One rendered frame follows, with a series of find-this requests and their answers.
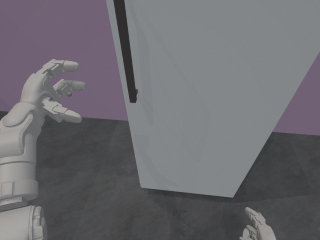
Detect fridge door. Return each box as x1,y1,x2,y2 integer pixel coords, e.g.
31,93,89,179
108,0,320,198

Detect robot left forearm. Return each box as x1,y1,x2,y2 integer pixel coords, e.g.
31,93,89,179
0,102,45,213

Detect left robot upper arm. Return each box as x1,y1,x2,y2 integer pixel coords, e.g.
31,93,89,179
0,205,48,240

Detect robot right hand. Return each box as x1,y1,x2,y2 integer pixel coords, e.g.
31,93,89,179
239,207,277,240

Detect robot left hand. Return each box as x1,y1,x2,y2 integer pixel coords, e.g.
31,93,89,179
20,59,87,123

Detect handle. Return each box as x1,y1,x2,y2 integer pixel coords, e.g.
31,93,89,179
113,0,138,103

